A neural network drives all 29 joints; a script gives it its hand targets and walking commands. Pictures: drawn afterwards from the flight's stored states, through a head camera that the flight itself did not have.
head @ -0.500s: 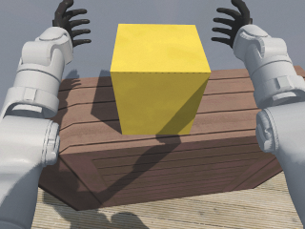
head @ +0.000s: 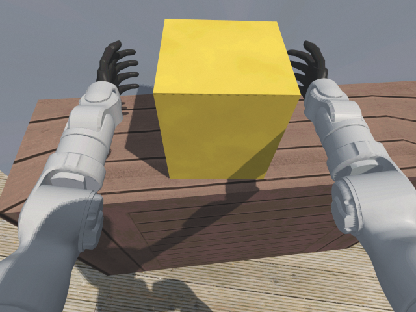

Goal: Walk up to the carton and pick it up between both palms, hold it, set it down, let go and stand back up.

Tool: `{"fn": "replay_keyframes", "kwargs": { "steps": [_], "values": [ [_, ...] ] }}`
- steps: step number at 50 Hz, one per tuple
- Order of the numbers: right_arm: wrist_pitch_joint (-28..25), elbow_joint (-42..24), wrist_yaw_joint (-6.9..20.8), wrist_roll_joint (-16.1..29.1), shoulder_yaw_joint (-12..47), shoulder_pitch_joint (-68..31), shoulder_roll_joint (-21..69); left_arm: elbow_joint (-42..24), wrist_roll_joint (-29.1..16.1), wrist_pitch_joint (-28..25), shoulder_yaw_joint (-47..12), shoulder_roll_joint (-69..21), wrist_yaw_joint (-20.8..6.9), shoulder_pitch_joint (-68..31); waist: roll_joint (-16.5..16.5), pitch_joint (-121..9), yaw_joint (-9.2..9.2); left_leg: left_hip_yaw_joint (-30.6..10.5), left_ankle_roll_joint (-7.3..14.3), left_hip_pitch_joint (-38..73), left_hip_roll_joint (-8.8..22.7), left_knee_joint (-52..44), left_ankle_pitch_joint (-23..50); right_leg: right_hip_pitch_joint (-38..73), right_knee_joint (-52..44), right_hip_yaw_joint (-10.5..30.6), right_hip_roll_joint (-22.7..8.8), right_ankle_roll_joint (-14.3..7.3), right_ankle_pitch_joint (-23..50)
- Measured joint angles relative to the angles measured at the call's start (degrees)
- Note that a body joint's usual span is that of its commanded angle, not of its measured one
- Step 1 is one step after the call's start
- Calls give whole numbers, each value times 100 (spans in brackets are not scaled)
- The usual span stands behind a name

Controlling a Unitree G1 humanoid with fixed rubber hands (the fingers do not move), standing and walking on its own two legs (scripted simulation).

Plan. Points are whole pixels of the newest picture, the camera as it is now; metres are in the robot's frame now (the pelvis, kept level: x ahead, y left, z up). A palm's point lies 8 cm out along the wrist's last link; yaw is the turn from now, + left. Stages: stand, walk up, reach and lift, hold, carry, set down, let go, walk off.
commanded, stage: reach and lift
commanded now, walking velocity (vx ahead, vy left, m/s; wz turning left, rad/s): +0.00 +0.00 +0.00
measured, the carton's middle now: (218, 106) +0.48 -0.03 +0.10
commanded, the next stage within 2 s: none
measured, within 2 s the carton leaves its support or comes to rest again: neither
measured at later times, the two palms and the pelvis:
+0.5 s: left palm (126, 94) +0.48 +0.15 +0.14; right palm (305, 96) +0.46 -0.19 +0.14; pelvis -0.01 +0.00 +0.00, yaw -1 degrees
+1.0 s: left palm (139, 94) +0.48 +0.12 +0.14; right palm (299, 92) +0.47 -0.18 +0.15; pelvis -0.01 +0.00 +0.00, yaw +1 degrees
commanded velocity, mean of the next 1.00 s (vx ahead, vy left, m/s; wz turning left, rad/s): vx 0.00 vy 0.00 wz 0.00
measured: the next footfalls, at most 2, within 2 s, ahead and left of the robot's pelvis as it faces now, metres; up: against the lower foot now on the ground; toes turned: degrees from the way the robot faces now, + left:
none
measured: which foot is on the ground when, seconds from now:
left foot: down 0.00-1.00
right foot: down 0.00-1.00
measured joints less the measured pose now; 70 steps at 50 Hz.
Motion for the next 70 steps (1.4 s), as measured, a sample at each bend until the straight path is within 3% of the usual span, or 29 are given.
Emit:
{"fn": "replay_keyframes", "kwargs": {
  "steps": [7, 15, 31, 36, 42, 45, 47, 52, 55, 61, 70],
  "values": [
    [-376, 368, -27, -147, 27, -195, 101, 482, 179, -450, 198, -178, 31, -163, 52, -94, 81, 51, 11, -246, 10, 64, 0, -308, 148, 46, 5, 10, -22],
    [-864, 823, -46, -246, 6, -204, 272, 1254, 262, -1142, 224, -279, -21, -288, 49, -178, 36, 44, 16, -383, -11, 77, 21, -476, 235, 31, -17, 17, -45],
    [-962, 869, -85, -361, -115, -344, 382, 1447, 385, -1277, 318, -494, 150, -548, 33, -182, 42, 119, 32, -520, 0, 175, 21, -651, 337, 87, -15, 34, -11],
    [-952, 856, -183, -606, -349, -422, 550, 1509, 569, -1361, 465, -643, 188, -616, 28, -139, 14, 101, 32, -486, -17, 125, 59, -623, 315, 60, -33, 32, 5],
    [-879, 604, -220, -1203, -947, -380, 737, 1346, 1209, -1407, 1142, -909, 303, -595, -8, -12, -17, 109, 30, -325, -34, -81, 162, -488, 156, 56, -51, 24, 85],
    [-840, 389, -172, -1679, -1383, -321, 873, 1195, 1644, -1414, 1650, -1018, 222, -537, -7, 77, -40, 94, 27, -194, -47, -240, 239, -362, 25, 33, -64, 16, 142],
    [-809, 205, -80, -2158, -1774, -265, 1000, 1053, 2007, -1395, 2039, -1116, 117, -482, 7, 123, -78, 57, 22, -104, -63, -362, 298, -267, -72, -9, -78, 10, 173],
    [-672, -821, 450, -4022, -3291, 139, 1702, 298, 3443, -1186, 3332, -1618, -299, -161, 74, 211, -232, -126, 2, 304, -115, -790, 460, 195, -456, -206, -122, -14, 239],
    [-680, -1443, 656, -4452, -3641, 540, 2046, -216, 3952, -1021, 3689, -1932, -565, 162, 71, 383, -249, -197, -8, 793, -131, -1065, 506, 682, -665, -288, -135, -23, 220],
    [-827, -2100, 552, -4092, -3146, 1243, 2252, -1023, 3919, -870, 3462, -2175, -817, 813, 61, 814, -342, -304, -17, 1490, -143, -1018, 277, 1391, -549, -408, -148, -17, -84],
    [-1077, -2098, 426, -3513, -2744, 1526, 2215, -1622, 3657, -698, 3138, -2219, -837, 1234, -2, 1145, -475, -358, -16, 1819, -165, -604, -89, 1710, -75, -456, -175, 22, -481]
  ]
}}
